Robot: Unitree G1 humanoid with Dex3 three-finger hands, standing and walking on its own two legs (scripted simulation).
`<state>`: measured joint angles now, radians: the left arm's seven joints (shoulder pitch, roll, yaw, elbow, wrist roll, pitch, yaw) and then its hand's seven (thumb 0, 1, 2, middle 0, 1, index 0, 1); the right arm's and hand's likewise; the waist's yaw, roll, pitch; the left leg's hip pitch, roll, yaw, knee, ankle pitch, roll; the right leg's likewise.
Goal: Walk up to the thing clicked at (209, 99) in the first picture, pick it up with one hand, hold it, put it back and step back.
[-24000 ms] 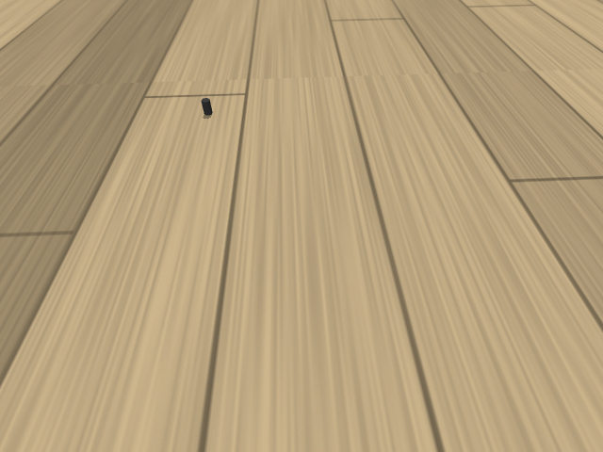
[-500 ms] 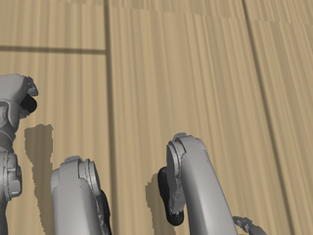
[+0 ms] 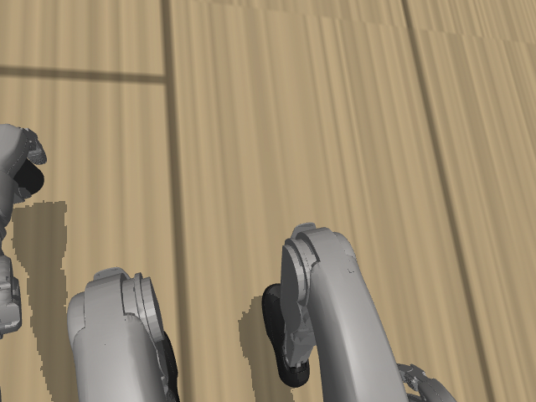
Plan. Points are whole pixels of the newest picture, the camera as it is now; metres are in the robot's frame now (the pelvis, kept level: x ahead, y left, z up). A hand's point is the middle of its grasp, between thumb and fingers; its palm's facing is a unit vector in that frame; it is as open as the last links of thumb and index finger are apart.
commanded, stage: lower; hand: left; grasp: from above
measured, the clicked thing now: (13, 171) +0.49 +0.30 -0.20
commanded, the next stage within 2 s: rest in 0.06 s
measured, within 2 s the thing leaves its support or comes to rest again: rests again in 1.18 s
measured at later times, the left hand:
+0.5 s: hand (27, 183) +0.48 +0.29 -0.23, palm faces -0.47 -0.09 -0.88, open 7.3 cm
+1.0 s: hand (32, 186) +0.48 +0.29 -0.25, palm faces -0.47 -0.11 -0.88, open 7.3 cm
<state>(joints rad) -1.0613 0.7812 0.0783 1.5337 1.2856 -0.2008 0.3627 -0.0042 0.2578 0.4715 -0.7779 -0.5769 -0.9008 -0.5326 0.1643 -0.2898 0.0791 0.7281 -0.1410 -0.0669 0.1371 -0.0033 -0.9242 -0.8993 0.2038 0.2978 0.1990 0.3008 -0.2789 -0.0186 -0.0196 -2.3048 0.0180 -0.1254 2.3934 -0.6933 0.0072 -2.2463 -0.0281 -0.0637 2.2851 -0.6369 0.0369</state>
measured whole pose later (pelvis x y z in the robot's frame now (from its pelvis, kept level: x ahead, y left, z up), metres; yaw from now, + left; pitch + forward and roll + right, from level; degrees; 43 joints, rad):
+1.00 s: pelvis +0.01 +0.00 -0.03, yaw -4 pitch +31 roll -12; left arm -1.07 0.95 0.18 1.66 1.34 -0.23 0.50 -0.01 0.26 0.47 -0.78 -0.58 -0.90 -0.53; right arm 0.14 -0.33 0.18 0.68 -0.24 -0.14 0.20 0.00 -0.91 -0.90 0.20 0.30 0.20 0.30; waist -0.36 -0.08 0.10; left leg -2.38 0.01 -0.20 2.54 -0.72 0.01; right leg -2.29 -0.01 -0.12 2.37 -0.64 0.05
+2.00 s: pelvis +0.00 +0.01 -0.03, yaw -6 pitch +29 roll -14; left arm -1.11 1.04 0.14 1.72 1.33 -0.25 0.55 -0.01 0.15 0.53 -0.61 -0.62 -0.67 -0.60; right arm 0.12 -0.35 0.27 0.63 -0.25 -0.19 0.22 0.00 -0.91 -0.90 0.20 0.30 0.20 0.30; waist -0.39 -0.13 0.15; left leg -2.36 0.02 -0.24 2.55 -0.73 0.01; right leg -2.26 0.01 -0.15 2.35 -0.62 0.06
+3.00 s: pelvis +0.01 +0.01 -0.03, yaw -6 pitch +32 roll -14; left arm -1.03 0.96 0.16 1.49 1.30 -0.19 0.49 0.00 -0.51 1.01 -0.09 -1.04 -0.10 -1.03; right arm 0.17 -0.34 0.22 0.64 -0.22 -0.18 0.24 0.00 -0.92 -0.90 0.20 0.30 0.20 0.30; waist -0.35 -0.08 0.08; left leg -2.37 0.02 -0.23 2.53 -0.74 0.00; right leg -2.28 0.00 -0.14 2.34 -0.64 0.05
